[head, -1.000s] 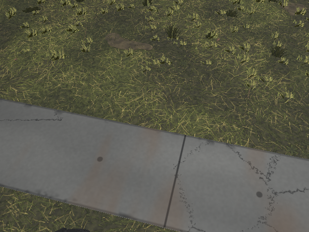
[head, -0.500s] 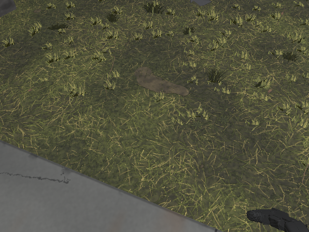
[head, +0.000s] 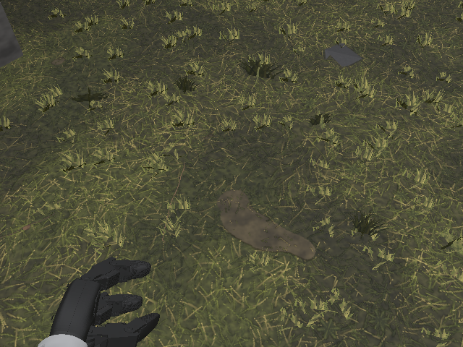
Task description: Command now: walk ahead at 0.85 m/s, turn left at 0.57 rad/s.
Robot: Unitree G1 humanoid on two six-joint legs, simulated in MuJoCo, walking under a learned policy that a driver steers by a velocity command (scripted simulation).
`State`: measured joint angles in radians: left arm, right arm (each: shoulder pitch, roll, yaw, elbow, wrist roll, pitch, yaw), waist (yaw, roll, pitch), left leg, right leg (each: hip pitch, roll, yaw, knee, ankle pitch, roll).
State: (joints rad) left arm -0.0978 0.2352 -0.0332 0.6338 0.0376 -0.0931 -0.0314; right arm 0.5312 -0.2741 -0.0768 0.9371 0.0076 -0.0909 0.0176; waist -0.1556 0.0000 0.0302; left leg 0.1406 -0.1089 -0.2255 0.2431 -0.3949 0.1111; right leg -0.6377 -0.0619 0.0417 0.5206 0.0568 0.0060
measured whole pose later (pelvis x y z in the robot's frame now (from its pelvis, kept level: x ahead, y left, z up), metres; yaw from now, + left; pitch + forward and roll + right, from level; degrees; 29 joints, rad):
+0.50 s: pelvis +0.29 -0.01 +0.00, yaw -12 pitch +2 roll -1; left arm 0.34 0.33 0.07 0.76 -0.03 -0.02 0.03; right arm -0.04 -0.24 -0.01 0.66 -0.02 -0.04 -0.02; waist 0.10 -0.01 0.04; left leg -0.45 -0.02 -0.06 0.52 -0.10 0.00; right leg -0.41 0.07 0.12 0.99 -0.56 0.04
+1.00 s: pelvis +0.32 -0.07 +0.01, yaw -40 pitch +3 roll +3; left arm 0.22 0.32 0.08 0.58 0.00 0.03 0.02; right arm 0.07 -0.33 -0.10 0.74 -0.01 0.00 -0.03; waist 0.00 0.03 0.04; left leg -0.60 0.01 -0.04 1.10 -0.37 -0.04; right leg -0.37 0.03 0.08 0.53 -0.21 -0.05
